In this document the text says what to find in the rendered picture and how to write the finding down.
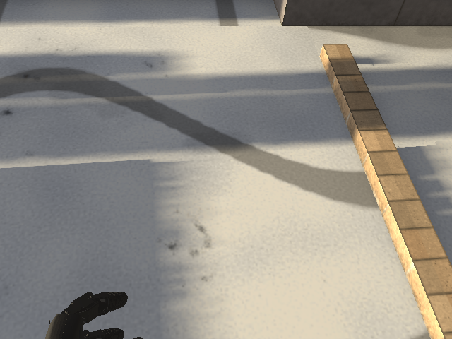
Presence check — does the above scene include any robot left hand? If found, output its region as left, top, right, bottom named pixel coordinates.
left=45, top=292, right=143, bottom=339

